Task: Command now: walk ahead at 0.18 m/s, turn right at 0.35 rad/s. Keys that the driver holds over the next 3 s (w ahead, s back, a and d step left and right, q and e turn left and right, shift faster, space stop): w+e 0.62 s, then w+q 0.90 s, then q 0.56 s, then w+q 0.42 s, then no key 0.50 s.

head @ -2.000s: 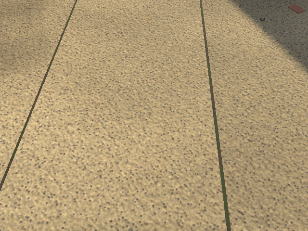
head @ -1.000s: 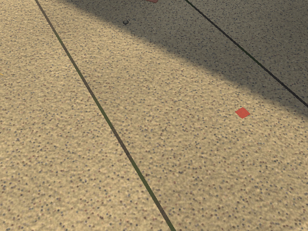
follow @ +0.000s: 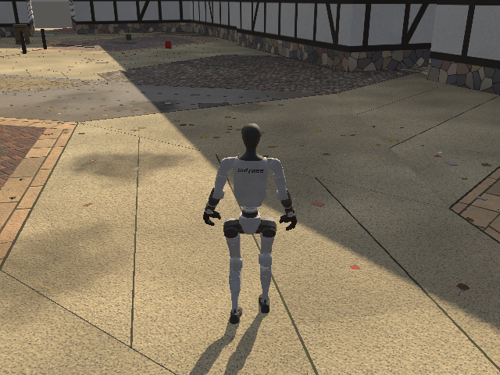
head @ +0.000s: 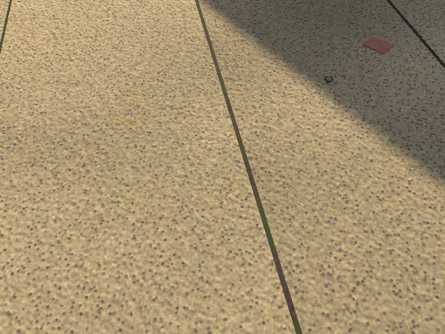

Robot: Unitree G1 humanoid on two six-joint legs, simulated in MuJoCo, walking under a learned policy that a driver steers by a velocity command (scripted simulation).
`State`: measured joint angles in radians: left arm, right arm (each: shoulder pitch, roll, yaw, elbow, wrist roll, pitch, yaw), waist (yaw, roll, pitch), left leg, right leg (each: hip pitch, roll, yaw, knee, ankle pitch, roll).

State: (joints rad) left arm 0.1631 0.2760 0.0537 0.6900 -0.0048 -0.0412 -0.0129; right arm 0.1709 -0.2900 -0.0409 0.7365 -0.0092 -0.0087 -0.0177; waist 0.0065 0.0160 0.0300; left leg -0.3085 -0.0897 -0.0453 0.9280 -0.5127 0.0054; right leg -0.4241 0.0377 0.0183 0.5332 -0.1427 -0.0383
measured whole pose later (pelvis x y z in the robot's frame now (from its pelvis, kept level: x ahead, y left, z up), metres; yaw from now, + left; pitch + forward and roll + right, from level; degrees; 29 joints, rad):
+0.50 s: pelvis +0.13 +0.02 +0.02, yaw -17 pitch +2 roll +0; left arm 0.20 0.31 0.08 0.62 -0.02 -0.01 -0.02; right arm 0.40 -0.27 -0.06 0.80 -0.02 -0.08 -0.02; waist -0.08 -0.04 -0.03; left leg -0.03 0.03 0.11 0.29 -0.28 0.00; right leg -0.72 -0.04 0.08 1.01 -0.10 0.03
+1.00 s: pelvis +0.36 -0.14 +0.02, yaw -19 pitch +0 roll -2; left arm 0.31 0.25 0.07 0.77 0.02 -0.09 -0.02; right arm 0.22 -0.31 -0.07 0.79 0.03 -0.05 0.00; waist 0.03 0.05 0.03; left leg -0.70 0.12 -0.09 0.99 -0.07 -0.02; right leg -0.05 0.06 -0.14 0.26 -0.22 -0.06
